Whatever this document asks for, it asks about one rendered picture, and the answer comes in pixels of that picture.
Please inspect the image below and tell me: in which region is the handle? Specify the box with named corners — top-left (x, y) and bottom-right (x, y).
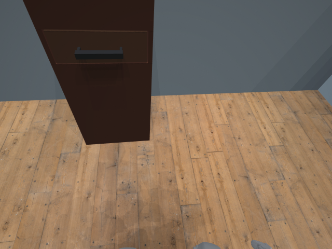
top-left (74, 47), bottom-right (123, 60)

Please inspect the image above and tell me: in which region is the drawer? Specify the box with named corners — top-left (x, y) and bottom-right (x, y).
top-left (44, 30), bottom-right (147, 63)

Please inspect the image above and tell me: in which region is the cabinet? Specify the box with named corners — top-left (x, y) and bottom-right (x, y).
top-left (23, 0), bottom-right (155, 145)

